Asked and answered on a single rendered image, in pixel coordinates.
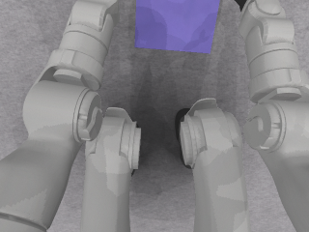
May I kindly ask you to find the robot right upper arm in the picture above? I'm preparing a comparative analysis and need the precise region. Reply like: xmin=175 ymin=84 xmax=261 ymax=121
xmin=243 ymin=100 xmax=309 ymax=232

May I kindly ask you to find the robot right foot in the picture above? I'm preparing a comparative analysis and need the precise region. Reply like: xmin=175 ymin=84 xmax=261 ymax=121
xmin=175 ymin=108 xmax=193 ymax=169

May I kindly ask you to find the right robot shin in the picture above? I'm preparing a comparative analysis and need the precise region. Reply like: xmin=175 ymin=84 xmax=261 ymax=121
xmin=186 ymin=98 xmax=242 ymax=151

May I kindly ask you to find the robot left upper arm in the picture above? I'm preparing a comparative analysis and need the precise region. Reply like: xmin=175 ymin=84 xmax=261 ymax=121
xmin=0 ymin=80 xmax=103 ymax=232

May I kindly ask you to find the carton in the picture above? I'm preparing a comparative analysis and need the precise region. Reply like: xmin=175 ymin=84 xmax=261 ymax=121
xmin=134 ymin=0 xmax=220 ymax=54

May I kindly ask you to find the robot right forearm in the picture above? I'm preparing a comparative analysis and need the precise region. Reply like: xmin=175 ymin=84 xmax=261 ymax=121
xmin=238 ymin=0 xmax=309 ymax=103

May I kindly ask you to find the right robot hand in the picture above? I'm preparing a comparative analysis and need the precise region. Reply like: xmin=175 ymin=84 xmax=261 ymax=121
xmin=235 ymin=0 xmax=247 ymax=11

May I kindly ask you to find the robot left forearm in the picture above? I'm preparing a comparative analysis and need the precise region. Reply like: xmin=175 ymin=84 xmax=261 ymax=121
xmin=22 ymin=0 xmax=120 ymax=127

